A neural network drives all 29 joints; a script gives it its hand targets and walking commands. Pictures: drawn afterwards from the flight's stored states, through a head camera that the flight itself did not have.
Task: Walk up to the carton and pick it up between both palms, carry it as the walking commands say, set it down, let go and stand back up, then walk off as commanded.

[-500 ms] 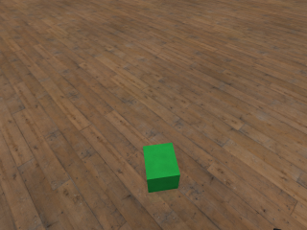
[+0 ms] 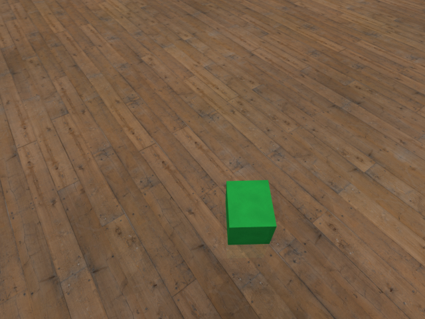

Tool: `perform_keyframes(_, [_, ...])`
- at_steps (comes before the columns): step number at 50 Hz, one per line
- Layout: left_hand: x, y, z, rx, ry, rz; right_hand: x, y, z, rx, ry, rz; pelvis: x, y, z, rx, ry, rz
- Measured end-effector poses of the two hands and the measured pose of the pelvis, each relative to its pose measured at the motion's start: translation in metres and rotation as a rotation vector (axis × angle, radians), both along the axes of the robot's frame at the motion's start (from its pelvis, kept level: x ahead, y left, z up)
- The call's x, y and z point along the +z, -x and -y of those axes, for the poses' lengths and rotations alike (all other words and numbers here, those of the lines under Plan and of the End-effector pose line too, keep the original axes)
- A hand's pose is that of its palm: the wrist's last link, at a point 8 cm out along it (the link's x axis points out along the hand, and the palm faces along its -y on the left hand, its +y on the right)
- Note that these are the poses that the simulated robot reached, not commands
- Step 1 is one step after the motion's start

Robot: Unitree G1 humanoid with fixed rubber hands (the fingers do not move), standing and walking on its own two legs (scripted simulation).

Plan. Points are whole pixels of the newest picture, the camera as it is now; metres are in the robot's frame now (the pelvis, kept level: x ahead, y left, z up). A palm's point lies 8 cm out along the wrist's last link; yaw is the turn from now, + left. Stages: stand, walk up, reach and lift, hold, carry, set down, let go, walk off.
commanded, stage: walk off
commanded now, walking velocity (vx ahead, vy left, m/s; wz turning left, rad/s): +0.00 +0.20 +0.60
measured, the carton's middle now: (247, 212) +0.66 -0.14 -0.67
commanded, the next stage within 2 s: stand in 0.58 s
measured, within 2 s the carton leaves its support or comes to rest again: neither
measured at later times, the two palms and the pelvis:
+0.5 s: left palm out of the picture -0.03 +0.38 -0.09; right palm out of the picture +0.12 -0.16 -0.14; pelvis -0.03 +0.08 +0.00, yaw +15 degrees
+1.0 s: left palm out of the picture -0.14 +0.46 -0.13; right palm out of the picture +0.14 +0.00 -0.10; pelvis -0.07 +0.19 +0.01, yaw +24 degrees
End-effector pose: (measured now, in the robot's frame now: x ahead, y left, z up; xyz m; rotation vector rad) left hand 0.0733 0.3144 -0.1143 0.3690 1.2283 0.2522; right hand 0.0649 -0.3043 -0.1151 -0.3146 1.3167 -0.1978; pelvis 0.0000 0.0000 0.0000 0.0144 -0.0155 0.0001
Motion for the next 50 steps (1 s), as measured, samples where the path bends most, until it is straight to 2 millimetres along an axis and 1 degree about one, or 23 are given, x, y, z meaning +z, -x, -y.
perform_keyframes(3, [-0.016,0.007,-0.032,0.034,0.0,0.003,-0.009,-0.011,-0.028,0.031,0.002,0.018,-0.014,0.0,-0.025,0.035,-0.01,0.0])
perform_keyframes(5, [-0.019,0.01,-0.044,0.064,0.001,-0.003,-0.01,-0.013,-0.046,0.044,-0.009,0.027,-0.014,0.002,-0.037,0.051,-0.01,0.001])
perform_keyframes(9, [-0.01,0.005,-0.049,0.084,0.03,0.027,-0.003,-0.009,-0.071,0.066,-0.004,0.016,-0.003,0.007,-0.054,0.081,0.004,-0.004])
perform_keyframes(12, [-0.004,0.004,-0.052,0.089,0.043,0.049,-0.002,-0.013,-0.086,0.088,-0.014,0.029,0.001,0.01,-0.064,0.108,0.007,-0.006])
perform_keyframes(15, [0.001,0.007,-0.054,0.114,0.043,0.071,-0.006,-0.017,-0.1,0.115,-0.038,0.038,0.002,0.014,-0.072,0.138,0.005,-0.004])
perform_keyframes(17, [0.004,0.014,-0.056,0.138,0.036,0.083,-0.01,-0.02,-0.108,0.136,-0.059,0.039,0.002,0.016,-0.075,0.158,0.001,-0.002])
perform_keyframes(20, [0.009,0.033,-0.059,0.186,0.018,0.088,-0.019,-0.027,-0.12,0.171,-0.095,0.042,0.0,0.02,-0.077,0.189,-0.007,-0.002])
perform_keyframes(22, [0.011,0.055,-0.061,0.224,-0.006,0.083,-0.026,-0.036,-0.127,0.193,-0.119,0.055,-0.002,0.021,-0.078,0.213,-0.011,-0.004])
perform_keyframes(23, [0.013,0.069,-0.063,0.243,-0.018,0.069,-0.026,-0.041,-0.131,0.208,-0.126,0.061,-0.001,0.023,-0.079,0.23,-0.008,-0.003])
perform_keyframes(26, [0.024,0.116,-0.071,0.317,-0.047,0.014,-0.018,-0.062,-0.146,0.285,-0.138,0.087,0.006,0.027,-0.083,0.273,-0.014,-0.002])
perform_keyframes(28, [0.03,0.142,-0.077,0.359,-0.059,-0.013,-0.013,-0.074,-0.154,0.32,-0.148,0.109,0.009,0.03,-0.088,0.299,-0.02,-0.001])
perform_keyframes(30, [0.033,0.161,-0.082,0.39,-0.062,-0.024,-0.009,-0.083,-0.163,0.347,-0.153,0.12,0.011,0.033,-0.095,0.322,-0.029,-0.002])
perform_keyframes(32, [0.033,0.175,-0.088,0.411,-0.057,-0.024,-0.007,-0.09,-0.175,0.368,-0.155,0.126,0.012,0.037,-0.102,0.342,-0.038,-0.005])
perform_keyframes(34, [0.031,0.186,-0.094,0.429,-0.042,-0.019,-0.005,-0.096,-0.193,0.396,-0.157,0.133,0.011,0.041,-0.111,0.358,-0.044,-0.009])
perform_keyframes(37, [0.02,0.204,-0.107,0.459,-0.005,-0.008,-0.001,-0.107,-0.227,0.447,-0.148,0.16,0.007,0.049,-0.129,0.377,-0.04,-0.016])
perform_keyframes(40, [0.001,0.223,-0.129,0.492,0.035,-0.001,0.001,-0.115,-0.262,0.493,-0.113,0.208,-0.003,0.057,-0.154,0.397,-0.018,-0.021])
perform_keyframes(42, [-0.012,0.232,-0.139,0.503,0.063,-0.009,0.004,-0.11,-0.279,0.512,-0.096,0.221,-0.007,0.063,-0.165,0.405,-0.019,-0.016])
perform_keyframes(44, [-0.016,0.232,-0.141,0.52,0.096,-0.009,0.01,-0.098,-0.289,0.519,-0.088,0.213,-0.003,0.066,-0.172,0.407,-0.005,-0.01])
perform_keyframes(46, [-0.017,0.227,-0.142,0.517,0.128,0.004,0.015,-0.087,-0.295,0.514,-0.077,0.201,0.003,0.069,-0.178,0.409,0.008,-0.005])
perform_keyframes(50, [-0.015,0.215,-0.143,0.489,0.16,0.027,0.017,-0.07,-0.307,0.495,-0.086,0.199,0.008,0.074,-0.187,0.412,0.019,-0.001])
